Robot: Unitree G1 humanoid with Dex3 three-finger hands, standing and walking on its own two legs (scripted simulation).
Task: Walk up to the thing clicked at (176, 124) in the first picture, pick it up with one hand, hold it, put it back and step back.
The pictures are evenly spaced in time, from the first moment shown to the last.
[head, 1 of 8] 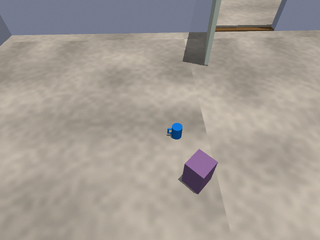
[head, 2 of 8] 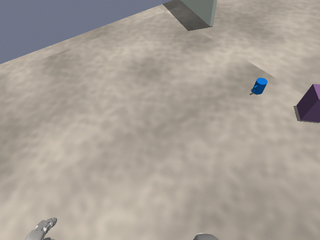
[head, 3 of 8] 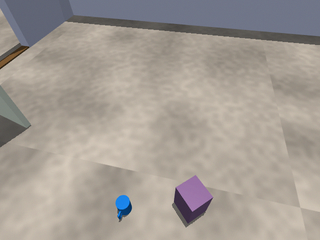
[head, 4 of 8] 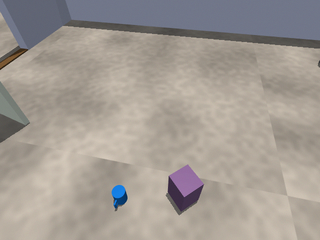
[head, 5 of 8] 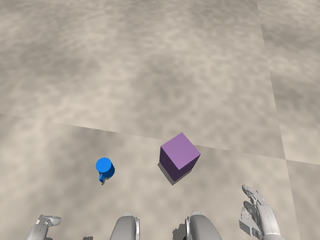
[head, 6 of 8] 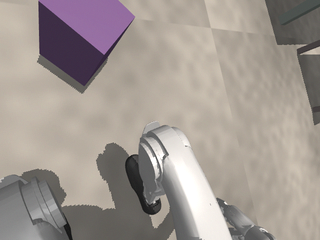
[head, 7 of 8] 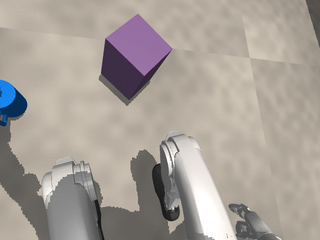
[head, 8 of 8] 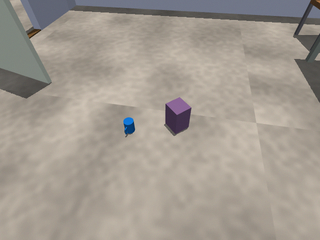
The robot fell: no
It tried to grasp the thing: yes
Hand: left
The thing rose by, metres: 0.64
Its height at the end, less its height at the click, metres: +0.00
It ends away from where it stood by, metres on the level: 0.02
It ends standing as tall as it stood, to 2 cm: yes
